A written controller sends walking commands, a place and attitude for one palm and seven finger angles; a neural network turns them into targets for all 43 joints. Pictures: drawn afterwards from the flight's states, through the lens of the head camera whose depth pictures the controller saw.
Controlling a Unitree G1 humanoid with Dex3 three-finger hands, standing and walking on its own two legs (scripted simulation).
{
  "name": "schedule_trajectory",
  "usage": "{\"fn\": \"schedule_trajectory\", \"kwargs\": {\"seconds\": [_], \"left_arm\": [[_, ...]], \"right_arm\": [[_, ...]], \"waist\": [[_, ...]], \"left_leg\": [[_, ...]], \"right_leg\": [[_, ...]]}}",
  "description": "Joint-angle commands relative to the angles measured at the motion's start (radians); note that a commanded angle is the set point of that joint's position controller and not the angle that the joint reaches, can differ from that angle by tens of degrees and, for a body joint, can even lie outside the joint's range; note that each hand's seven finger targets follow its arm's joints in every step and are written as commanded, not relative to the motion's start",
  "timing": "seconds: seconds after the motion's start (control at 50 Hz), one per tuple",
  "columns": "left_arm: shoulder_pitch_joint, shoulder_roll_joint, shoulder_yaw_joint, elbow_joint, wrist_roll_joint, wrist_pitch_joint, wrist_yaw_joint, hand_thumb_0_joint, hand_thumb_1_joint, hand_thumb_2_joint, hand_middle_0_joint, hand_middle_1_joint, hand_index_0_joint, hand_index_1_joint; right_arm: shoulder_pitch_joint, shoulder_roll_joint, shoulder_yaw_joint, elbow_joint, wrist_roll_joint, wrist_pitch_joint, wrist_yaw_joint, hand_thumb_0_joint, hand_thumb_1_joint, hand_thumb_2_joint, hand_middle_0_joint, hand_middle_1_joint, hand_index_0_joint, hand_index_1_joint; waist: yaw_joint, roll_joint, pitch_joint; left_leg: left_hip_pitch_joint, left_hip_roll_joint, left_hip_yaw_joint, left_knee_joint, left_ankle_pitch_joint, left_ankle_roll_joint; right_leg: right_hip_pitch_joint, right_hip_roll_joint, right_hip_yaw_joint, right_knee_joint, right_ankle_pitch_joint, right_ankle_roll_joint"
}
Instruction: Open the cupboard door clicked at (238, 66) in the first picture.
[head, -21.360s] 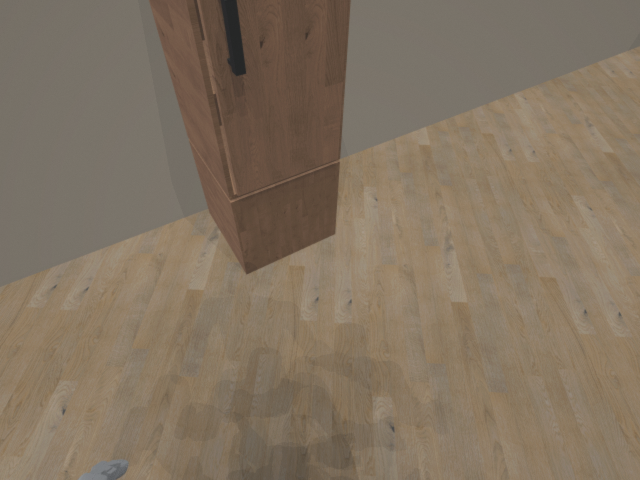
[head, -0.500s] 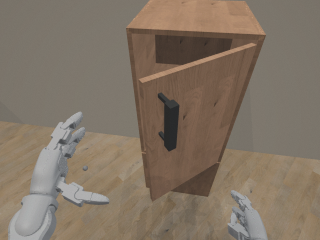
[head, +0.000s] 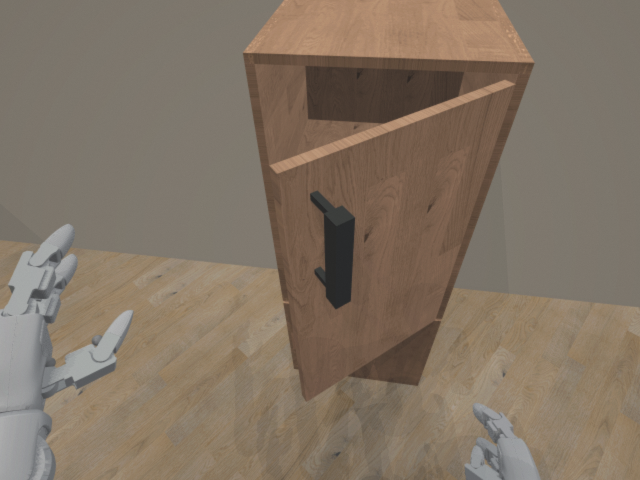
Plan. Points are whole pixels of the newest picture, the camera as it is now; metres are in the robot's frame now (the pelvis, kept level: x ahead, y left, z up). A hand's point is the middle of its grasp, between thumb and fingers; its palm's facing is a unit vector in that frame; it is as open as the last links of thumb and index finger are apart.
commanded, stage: draw the hand back to the body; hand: left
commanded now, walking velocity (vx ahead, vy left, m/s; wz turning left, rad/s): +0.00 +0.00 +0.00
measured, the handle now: (329, 251) +0.36 +0.04 +0.12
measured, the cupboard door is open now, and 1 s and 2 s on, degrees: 41 41 41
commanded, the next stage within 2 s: step back with the hand held close in 0.48 s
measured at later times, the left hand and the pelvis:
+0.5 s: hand (74, 342) +0.19 +0.26 +0.15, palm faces +0.47 -0.80 -0.38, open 7.5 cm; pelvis +0.00 +0.00 +0.00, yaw +0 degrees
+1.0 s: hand (53, 376) +0.16 +0.27 +0.15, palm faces +0.35 -0.78 -0.52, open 7.4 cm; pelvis -0.05 +0.01 -0.01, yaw -1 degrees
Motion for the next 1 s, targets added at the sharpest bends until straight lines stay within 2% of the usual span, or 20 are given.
{"fn": "schedule_trajectory", "kwargs": {"seconds": [0.0, 0.08, 0.18, 0.24, 0.3, 0.44, 0.48, 0.56, 0.58, 0.6, 0.62, 0.64, 0.68, 0.72, 0.78, 0.82, 0.86, 0.9, 0.92, 0.98], "left_arm": [[-0.071, 0.186, 0.149, -0.211, -0.005, -0.062, 0.025, 0.0, 0.76, 0.84, -0.195, -0.3, -0.195, -0.3], [-0.08, 0.205, 0.183, -0.2, -0.008, -0.06, 0.028, 0.0, 0.9, 0.9, -0.2, -0.3, -0.2, -0.3], [-0.092, 0.174, 0.138, -0.192, -0.006, -0.055, 0.025, 0.0, 0.9, 0.9, -0.2, -0.3, -0.2, -0.3], [-0.103, 0.192, 0.154, -0.208, -0.003, -0.057, 0.03, 0.0, 0.9, 0.9, -0.2, -0.3, -0.2, -0.3], [-0.1, 0.198, 0.162, -0.209, -0.003, -0.056, 0.03, 0.0, 0.9, 0.9, -0.2, -0.3, -0.2, -0.3], [-0.1, 0.194, 0.161, -0.209, -0.004, -0.056, 0.029, 0.0, 0.9, 0.9, -0.2, -0.3, -0.2, -0.3], [-0.084, 0.19, 0.163, -0.199, -0.006, -0.055, 0.029, 0.0, 0.9, 0.9, -0.2, -0.3, -0.2, -0.3], [-0.087, 0.189, 0.161, -0.202, -0.004, -0.055, 0.028, 0.0, 0.9, 0.9, -0.2, -0.3, -0.2, -0.3], [-0.156, 0.223, 0.184, -0.232, -0.004, -0.06, 0.033, 0.0, 0.9, 0.9, -0.2, -0.3, -0.2, -0.3], [-0.219, 0.351, 0.324, -0.25, -0.012, -0.102, 0.036, 0.0, 0.9, 0.9, -0.2, -0.3, -0.2, -0.3], [-0.21, 0.351, 0.324, -0.204, -0.006, -0.12, 0.03, 0.0, 0.9, 0.9, -0.2, -0.3, -0.2, -0.3], [-0.082, 0.249, 0.254, -0.14, -0.007, -0.119, 0.017, 0.0, 0.9, 0.9, -0.2, -0.3, -0.2, -0.3], [0.007, 0.195, 0.194, -0.162, -0.003, -0.118, 0.006, 0.0, 0.9, 0.9, -0.2, -0.3, -0.2, -0.3], [0.043, 0.217, 0.21, -0.193, -0.003, -0.122, 0.011, 0.0, 0.9, 0.9, -0.2, -0.3, -0.2, -0.3], [0.078, 0.239, 0.231, -0.245, 0.001, -0.118, 0.021, 0.0, 0.9, 0.9, -0.2, -0.3, -0.2, -0.3], [0.081, 0.291, 0.281, -0.281, 0.004, -0.123, 0.035, 0.0, 0.9, 0.9, -0.2, -0.3, -0.2, -0.3], [0.109, 0.276, 0.279, -0.294, 0.004, -0.124, 0.04, 0.0, 0.9, 0.9, -0.2, -0.3, -0.2, -0.3], [0.105, 0.281, 0.288, -0.294, 0.004, -0.125, 0.045, 0.0, 0.9, 0.9, -0.2, -0.3, -0.2, -0.3], [0.105, 0.294, 0.301, -0.295, 0.006, -0.127, 0.049, 0.0, 0.9, 0.9, -0.2, -0.3, -0.2, -0.3], [0.093, 0.267, 0.281, -0.284, 0.009, -0.131, 0.054, 0.0, 0.9, 0.9, -0.2, -0.3, -0.2, -0.3]], "right_arm": [[-0.131, -0.1, -0.046, -0.163, 0.007, -0.057, -0.007, 0.0, -0.9, -0.9, 0.2, 0.3, 0.2, 0.3], [-0.131, -0.101, -0.049, -0.155, 0.008, -0.055, -0.008, 0.0, -0.9, -0.9, 0.2, 0.3, 0.2, 0.3], [-0.132, -0.107, -0.051, -0.153, 0.008, -0.058, -0.003, 0.0, -0.9, -0.9, 0.2, 0.3, 0.2, 0.3], [-0.134, -0.107, -0.051, -0.154, 0.005, -0.059, -0.004, 0.0, -0.9, -0.9, 0.2, 0.3, 0.2, 0.3], [-0.134, -0.105, -0.051, -0.156, 0.007, -0.056, -0.004, 0.0, -0.9, -0.9, 0.2, 0.3, 0.2, 0.3], [-0.14, -0.1, -0.048, -0.154, 0.006, -0.057, -0.004, 0.0, -0.9, -0.9, 0.2, 0.3, 0.2, 0.3], [-0.136, -0.1, -0.048, -0.155, 0.004, -0.059, -0.003, 0.0, -0.9, -0.9, 0.2, 0.3, 0.2, 0.3], [-0.14, -0.1, -0.048, -0.154, 0.007, -0.06, 0.0, 0.0, -0.9, -0.9, 0.2, 0.3, 0.2, 0.3], [-0.142, -0.105, -0.049, -0.151, 0.008, -0.062, -0.002, 0.0, -0.9, -0.9, 0.2, 0.3, 0.2, 0.3], [-0.111, -0.131, -0.049, -0.19, 0.022, -0.039, 0.0, 0.0, -0.9, -0.9, 0.2, 0.3, 0.2, 0.3], [-0.113, -0.119, -0.047, -0.174, 0.02, -0.025, -0.003, 0.0, -0.9, -0.9, 0.2, 0.3, 0.2, 0.3], [-0.113, -0.118, -0.052, -0.176, 0.017, -0.016, -0.002, 0.0, -0.9, -0.9, 0.2, 0.3, 0.2, 0.3], [-0.117, -0.134, -0.061, -0.196, 0.014, -0.002, 0.003, 0.0, -0.9, -0.9, 0.2, 0.3, 0.2, 0.3], [-0.121, -0.141, -0.068, -0.2, 0.014, 0.008, 0.0, 0.0, -0.9, -0.9, 0.2, 0.3, 0.2, 0.3], [-0.109, -0.141, -0.08, -0.226, 0.02, 0.025, -0.002, 0.0, -0.9, -0.9, 0.2, 0.3, 0.2, 0.3], [-0.117, -0.14, -0.086, -0.227, 0.021, 0.032, -0.008, 0.0, -0.9, -0.9, 0.2, 0.3, 0.2, 0.3], [-0.11, -0.13, -0.087, -0.244, 0.023, 0.036, -0.011, 0.0, -0.9, -0.9, 0.2, 0.3, 0.2, 0.3], [-0.106, -0.13, -0.089, -0.249, 0.023, 0.038, -0.014, 0.0, -0.9, -0.9, 0.2, 0.3, 0.2, 0.3], [-0.111, -0.133, -0.091, -0.243, 0.021, 0.039, -0.017, 0.0, -0.9, -0.9, 0.2, 0.3, 0.2, 0.3], [-0.095, -0.133, -0.091, -0.249, 0.023, 0.034, -0.016, 0.0, -0.9, -0.9, 0.2, 0.3, 0.2, 0.3]], "waist": [[0.008, -0.016, -0.108], [0.008, 0.013, -0.101], [0.001, -0.01, -0.087], [0.004, 0.011, -0.105], [0.004, -0.025, -0.107], [0.004, 0.028, -0.093], [0.005, -0.003, -0.093], [0.006, 0.018, -0.083], [0.002, 0.025, -0.099], [-0.044, -0.023, -0.002], [-0.042, -0.025, 0.009], [-0.047, -0.061, -0.023], [-0.05, -0.032, -0.092], [-0.045, -0.013, -0.151], [-0.049, -0.052, -0.214], [-0.043, -0.014, -0.229], [-0.044, -0.018, -0.23], [-0.048, -0.042, -0.204], [-0.047, -0.02, -0.196], [-0.056, -0.044, -0.153]], "left_leg": [[-0.09, 0.018, -0.014, -0.069, 0.317, -0.013], [-0.083, 0.018, -0.01, -0.067, 0.346, -0.014], [-0.077, 0.019, -0.015, -0.071, 0.337, -0.012], [-0.072, 0.016, -0.015, -0.073, 0.335, -0.013], [-0.079, 0.016, -0.016, -0.074, 0.327, -0.012], [-0.083, 0.016, -0.016, -0.079, 0.294, -0.016], [-0.086, 0.016, -0.016, -0.077, 0.304, -0.015], [-0.095, 0.018, -0.021, -0.083, 0.303, -0.02], [-0.088, 0.015, -0.019, -0.081, 0.286, -0.018], [-0.177, 0.031, -0.032, -0.063, 0.176, 0.007], [-0.196, 0.025, -0.049, -0.059, 0.129, 0.01], [-0.18, 0.028, -0.049, -0.05, 0.155, 0.009], [-0.154, 0.038, -0.034, -0.033, 0.238, 0.01], [-0.157, 0.049, -0.041, -0.028, 0.313, 0.006], [-0.176, 0.063, -0.042, -0.003, 0.371, 0.005], [-0.206, 0.064, -0.054, 0.0, 0.383, 0.001], [-0.233, 0.075, -0.06, -0.002, 0.389, 0.003], [-0.275, 0.08, -0.066, 0.002, 0.337, 0.009], [-0.293, 0.08, -0.072, 0.0, 0.298, 0.012], [-0.383, 0.086, -0.081, 0.0, 0.127, 0.029]], "right_leg": [[0.115, -0.001, 0.023, -0.035, 0.185, -0.016], [0.114, -0.001, 0.024, -0.039, 0.209, -0.016], [0.098, -0.001, 0.018, -0.043, 0.189, -0.012], [0.11, -0.003, 0.02, -0.042, 0.192, -0.014], [0.117, 0.001, 0.02, -0.043, 0.188, -0.013], [0.109, 0.0, 0.025, -0.052, 0.164, -0.017], [0.111, 0.002, 0.022, -0.051, 0.174, -0.015], [0.111, 0.002, 0.021, -0.047, 0.163, -0.017], [0.111, 0.001, 0.025, -0.051, 0.156, -0.017], [0.004, -0.035, 0.113, -0.096, 0.175, -0.013], [-0.005, -0.056, 0.113, -0.104, 0.157, -0.018], [-0.007, -0.062, 0.107, -0.093, 0.168, -0.016], [-0.001, -0.067, 0.093, -0.057, 0.243, -0.009], [0.031, -0.07, 0.079, -0.012, 0.318, -0.006], [0.048, -0.072, 0.084, 0.043, 0.389, -0.001], [0.059, -0.079, 0.084, 0.078, 0.412, -0.004], [0.054, -0.07, 0.08, 0.115, 0.399, 0.001], [0.033, -0.071, 0.092, 0.128, 0.368, 0.004], [0.027, -0.075, 0.103, 0.127, 0.347, 0.0], [0.001, -0.078, 0.128, 0.13, 0.225, 0.0]]}}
